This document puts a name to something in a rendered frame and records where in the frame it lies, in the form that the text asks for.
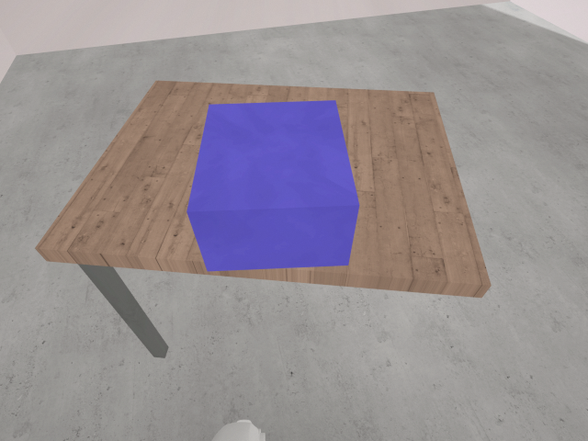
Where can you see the carton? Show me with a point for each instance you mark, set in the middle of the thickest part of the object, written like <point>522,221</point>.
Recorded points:
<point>273,187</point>

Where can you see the table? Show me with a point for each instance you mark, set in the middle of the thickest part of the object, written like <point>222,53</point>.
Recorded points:
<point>413,231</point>

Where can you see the robot left thigh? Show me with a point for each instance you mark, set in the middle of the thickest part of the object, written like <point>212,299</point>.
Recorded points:
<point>241,431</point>

